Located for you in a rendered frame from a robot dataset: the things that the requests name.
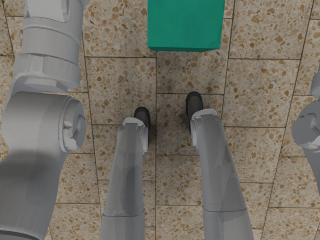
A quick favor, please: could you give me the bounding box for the left robot shin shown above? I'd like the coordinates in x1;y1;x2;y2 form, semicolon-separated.
117;117;146;139

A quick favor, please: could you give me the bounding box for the robot left upper arm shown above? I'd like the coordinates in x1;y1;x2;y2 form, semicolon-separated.
0;91;87;240

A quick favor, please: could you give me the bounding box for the carton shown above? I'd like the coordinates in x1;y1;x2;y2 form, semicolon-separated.
147;0;225;52

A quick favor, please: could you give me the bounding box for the right robot forearm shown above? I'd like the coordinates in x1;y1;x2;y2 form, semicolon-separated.
310;63;320;100

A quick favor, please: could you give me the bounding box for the robot right foot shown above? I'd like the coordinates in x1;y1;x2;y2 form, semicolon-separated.
186;91;203;133

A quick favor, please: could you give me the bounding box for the left robot forearm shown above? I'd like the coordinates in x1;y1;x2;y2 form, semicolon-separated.
1;0;90;143

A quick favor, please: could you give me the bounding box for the robot right upper arm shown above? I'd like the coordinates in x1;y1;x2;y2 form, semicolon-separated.
291;99;320;197

